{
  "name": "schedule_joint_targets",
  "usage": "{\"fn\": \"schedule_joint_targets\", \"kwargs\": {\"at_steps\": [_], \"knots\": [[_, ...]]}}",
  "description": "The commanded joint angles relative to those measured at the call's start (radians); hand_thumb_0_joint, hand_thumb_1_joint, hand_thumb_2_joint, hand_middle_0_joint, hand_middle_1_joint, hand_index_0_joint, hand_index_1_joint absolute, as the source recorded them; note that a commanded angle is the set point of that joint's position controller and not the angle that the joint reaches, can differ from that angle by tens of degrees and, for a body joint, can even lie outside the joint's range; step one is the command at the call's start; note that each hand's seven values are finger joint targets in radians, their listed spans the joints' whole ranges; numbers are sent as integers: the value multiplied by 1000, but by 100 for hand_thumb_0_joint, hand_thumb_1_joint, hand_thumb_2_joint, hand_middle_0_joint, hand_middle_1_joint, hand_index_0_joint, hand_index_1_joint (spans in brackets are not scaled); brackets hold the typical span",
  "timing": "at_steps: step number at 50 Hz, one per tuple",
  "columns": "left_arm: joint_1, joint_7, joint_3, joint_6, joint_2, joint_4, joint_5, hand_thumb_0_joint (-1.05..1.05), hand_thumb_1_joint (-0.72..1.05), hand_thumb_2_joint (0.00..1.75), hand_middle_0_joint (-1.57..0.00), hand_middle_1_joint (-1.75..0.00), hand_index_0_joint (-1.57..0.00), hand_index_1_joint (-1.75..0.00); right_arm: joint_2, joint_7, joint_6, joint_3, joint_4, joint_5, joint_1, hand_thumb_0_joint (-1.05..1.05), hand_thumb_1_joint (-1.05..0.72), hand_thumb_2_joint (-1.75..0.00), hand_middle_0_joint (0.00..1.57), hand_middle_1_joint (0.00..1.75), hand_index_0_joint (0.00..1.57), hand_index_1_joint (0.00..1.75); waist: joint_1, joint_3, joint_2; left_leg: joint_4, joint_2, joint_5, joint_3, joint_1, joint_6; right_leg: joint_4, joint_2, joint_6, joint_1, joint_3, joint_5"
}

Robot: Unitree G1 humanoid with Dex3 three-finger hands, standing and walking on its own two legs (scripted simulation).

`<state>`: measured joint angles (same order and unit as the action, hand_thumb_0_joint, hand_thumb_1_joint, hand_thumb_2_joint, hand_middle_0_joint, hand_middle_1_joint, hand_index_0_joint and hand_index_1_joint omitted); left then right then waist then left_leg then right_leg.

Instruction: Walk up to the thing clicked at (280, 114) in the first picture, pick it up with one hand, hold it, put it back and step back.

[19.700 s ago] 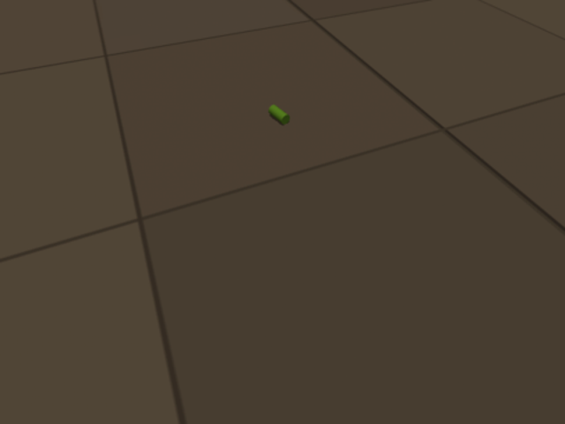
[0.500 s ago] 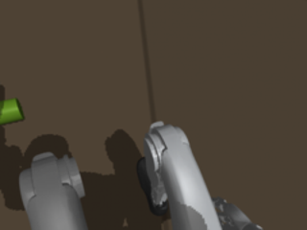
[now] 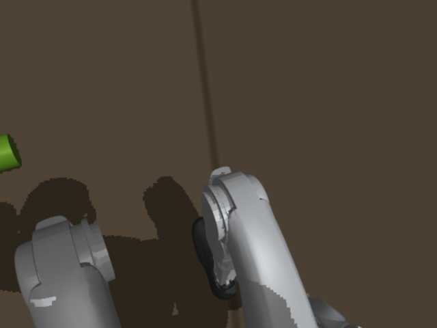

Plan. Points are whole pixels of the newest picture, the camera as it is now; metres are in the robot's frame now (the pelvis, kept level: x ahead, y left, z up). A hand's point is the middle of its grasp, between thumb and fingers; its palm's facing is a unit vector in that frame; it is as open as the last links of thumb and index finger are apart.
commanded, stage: close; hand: left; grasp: from above
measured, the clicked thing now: out of the picture +0.43 +0.30 -0.27
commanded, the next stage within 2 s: settle in 1.98 s
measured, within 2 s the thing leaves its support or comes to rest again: neither
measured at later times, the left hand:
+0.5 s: hand out of the picture +0.43 +0.31 -0.25, palm faces -0.43 -0.16 -0.89, open 13.0 cm
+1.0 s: hand out of the picture +0.42 +0.29 -0.24, palm faces -0.42 -0.08 -0.91, open 11.5 cm
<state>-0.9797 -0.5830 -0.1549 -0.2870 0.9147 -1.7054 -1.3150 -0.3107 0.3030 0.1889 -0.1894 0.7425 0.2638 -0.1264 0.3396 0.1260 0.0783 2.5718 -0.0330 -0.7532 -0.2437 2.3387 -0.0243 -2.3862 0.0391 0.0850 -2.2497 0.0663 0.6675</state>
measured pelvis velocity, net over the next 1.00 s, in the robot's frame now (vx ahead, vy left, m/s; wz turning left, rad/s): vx -0.01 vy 0.00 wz -0.03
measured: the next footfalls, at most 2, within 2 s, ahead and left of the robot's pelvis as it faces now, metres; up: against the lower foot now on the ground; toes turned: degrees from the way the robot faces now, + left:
none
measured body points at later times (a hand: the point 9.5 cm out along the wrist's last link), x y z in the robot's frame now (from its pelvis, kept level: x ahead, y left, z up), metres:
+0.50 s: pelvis +0.00 +0.00 +0.00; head +0.26 +0.13 +0.34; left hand +0.45 +0.32 -0.20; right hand +0.04 -0.26 -0.05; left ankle +0.06 +0.12 -0.27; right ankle +0.12 -0.14 -0.26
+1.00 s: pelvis -0.01 +0.00 +0.00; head +0.25 +0.12 +0.34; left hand +0.44 +0.29 -0.19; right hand +0.04 -0.26 -0.06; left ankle +0.06 +0.12 -0.27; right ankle +0.12 -0.14 -0.26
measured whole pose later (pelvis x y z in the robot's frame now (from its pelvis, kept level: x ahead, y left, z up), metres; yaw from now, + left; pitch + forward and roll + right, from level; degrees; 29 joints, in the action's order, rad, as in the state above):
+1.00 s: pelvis -0.01 +0.00 +0.00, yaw -2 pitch +26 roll -15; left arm -1.00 -0.75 -0.10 -0.24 0.93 -1.78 -1.36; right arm -0.35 0.32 0.27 -0.23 0.73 0.28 -0.07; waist 0.37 0.17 0.11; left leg 2.58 -0.02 -0.73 -0.27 2.32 -0.02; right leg -2.36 0.06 0.08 -2.23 0.10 0.62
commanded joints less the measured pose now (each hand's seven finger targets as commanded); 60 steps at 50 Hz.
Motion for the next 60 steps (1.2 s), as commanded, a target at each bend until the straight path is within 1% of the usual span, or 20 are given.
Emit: {"fn": "schedule_joint_targets", "kwargs": {"at_steps": [1, 5, 11, 13, 16, 17, 21, 22, 25, 30, 32, 36, 39, 40, 45, 49, 53, 55, 57, 60], "knots": [[-263, -98, 5, -51, 200, 78, -27, 0, -51, 100, -7, -100, -7, -100, -338, -12, -1, 85, 5, 10, -179, 0, -89, -90, 20, 30, 20, 30, 66, -652, -455, -283, 26, 252, 122, -521, 23, 167, 29, -92, 319, 195, -254], [-258, -170, 24, -27, 195, 37, -78, 0, -44, 94, -9, -102, -10, -100, -344, -11, 11, 85, 21, 20, -148, 0, -88, -90, 20, 30, 20, 30, 63, -622, -452, -286, 30, 228, 119, -511, 23, 172, 38, -92, 298, 197, -238], [-273, -248, 43, 65, 177, -32, -82, 0, -36, 87, -14, -97, -16, -95, -361, 10, 35, 92, 27, 21, -117, 0, -89, -90, 20, 30, 20, 30, 82, -557, -468, -318, 36, 192, 94, -480, 19, 170, 31, -91, 243, 198, -210], [-296, -240, 55, 95, 159, -28, -57, 0, -34, 85, -16, -97, -18, -94, -364, 18, 54, 92, 16, 19, -105, 0, -89, -90, 20, 30, 20, 30, 89, -536, -442, -305, 38, 150, 98, -463, 22, 176, 29, -92, 229, 188, -185], [-326, -230, 27, 126, 192, -9, -22, 0, -32, 82, -16, -98, -19, -94, -370, 27, 72, 84, 1, 9, -115, 0, -89, -90, 20, 30, 20, 30, 85, -580, -463, -300, 39, 173, 101, -472, 26, 185, 31, -94, 264, 176, -211], [-323, -226, -7, 132, 230, -2, -7, 0, -32, 83, -17, -97, -20, -94, -381, 27, 81, 87, 1, 10, -106, 0, -89, -90, 20, 30, 20, 30, 81, -589, -434, -290, 40, 175, 98, -461, 27, 181, 25, -89, 288, 177, -218], [-292, -163, -40, 131, 247, -34, 15, 0, -31, 80, -17, -96, -20, -93, -376, 35, 89, 82, 3, 5, -140, 0, -89, -90, 20, 30, 20, 30, 81, -622, -469, -283, 39, 235, 92, -492, 26, 155, 25, -90, 303, 182, -252], [-302, -146, -37, 127, 247, -30, 22, 0, -29, 78, -18, -97, -21, -93, -361, 34, 92, 64, 7, 4, -128, 0, -89, -90, 20, 30, 20, 30, 81, -610, -457, -283, 38, 225, 85, -475, 25, 150, 22, -89, 302, 185, -243], [-288, -97, -10, 105, 223, 4, 33, 0, -29, 78, -20, -95, -23, -92, -366, 31, 94, 72, 0, 10, -138, 0, -90, -90, 20, 30, 20, 30, 91, -625, -502, -287, 39, 258, 82, -537, 19, 150, 24, -89, 319, 190, -270], [-275, -60, 22, 49, 210, 60, 39, 0, -26, 77, -23, -94, -25, -91, -364, 28, 74, 54, 3, 12, -156, 0, -90, -90, 20, 30, 20, 30, 95, -643, -519, -286, 42, 325, 74, -566, 8, 145, 26, -91, 342, 205, -314], [-273, -60, 40, 25, 195, 72, 39, 0, -25, 76, -24, -91, -27, -88, -360, 29, 68, 47, -2, 14, -163, 0, -89, -90, 20, 30, 20, 30, 104, -635, -502, -273, 41, 337, 82, -557, 11, 154, 29, -91, 363, 206, -328], [-232, -103, 18, -11, 215, 40, 20, 0, -19, 77, -30, -86, -32, -84, -359, 23, 51, 35, 2, 16, -175, 0, -89, -90, 20, 30, 20, 30, 83, -633, -479, -282, 40, 335, 86, -523, 15, 161, 35, -94, 384, 210, -336], [-244, -130, 47, -15, 201, 10, -7, 0, -14, 78, -34, -86, -36, -84, -372, 22, 57, 40, -7, 18, -150, 0, -89, -90, 20, 30, 20, 30, 93, -590, -429, -255, 36, 284, 99, -483, 24, 167, 36, -89, 356, 206, -304], [-248, -146, 23, -15, 236, 19, -12, 0, -12, 77, -35, -85, -37, -83, -371, 17, 57, 38, -5, 17, -149, 0, -89, -90, 20, 30, 20, 30, 85, -591, -433, -271, 37, 264, 99, -477, 26, 182, 41, -93, 365, 204, -285], [-253, -207, 44, 22, 238, 22, -39, 0, -7, 66, -38, -77, -41, -75, -381, 12, 71, 49, -1, 16, -132, 0, -89, -90, 20, 30, 20, 30, 85, -573, -421, -293, 41, 193, 90, -477, 25, 198, 39, -93, 333, 203, -219], [-267, -224, 45, 74, 231, 12, -14, 0, -3, 62, -41, -75, -43, -72, -381, 9, 83, 62, 3, 10, -128, 0, -89, -90, 20, 30, 20, 30, 86, -573, -420, -307, 46, 138, 95, -459, 28, 226, 41, -96, 340, 187, -180], [-289, -203, 33, 115, 228, 7, 31, 0, -2, 61, -42, -72, -44, -70, -386, 15, 98, 65, -8, -1, -125, 0, -89, -90, 20, 30, 20, 30, 84, -573, -439, -310, 49, 166, 84, -461, 22, 201, 28, -95, 310, 187, -205], [-281, -179, -13, 121, 273, -2, 32, 0, -1, 57, -43, -70, -46, -67, -396, 20, 103, 63, -8, -5, -143, 0, -89, -90, 20, 30, 20, 30, 83, -596, -461, -295, 50, 235, 77, -493, 19, 173, 26, -94, 316, 192, -258], [-286, -149, -5, 117, 260, -12, 45, 0, 5, 53, -47, -69, -50, -65, -392, 23, 108, 57, -7, -6, -145, 0, -89, -90, 20, 30, 20, 30, 96, -582, -452, -283, 46, 249, 82, -488, 22, 172, 24, -91, 332, 191, -271], [-278, -109, -4, 99, 259, 3, 56, 0, 7, 51, -50, -66, -53, -63, -388, 15, 105, 56, -4, -2, -144, 0, -89, -90, 20, 30, 20, 30, 90, -585, -478, -301, 43, 227, 86, -492, 21, 188, 29, -96, 345, 191, -247]]}}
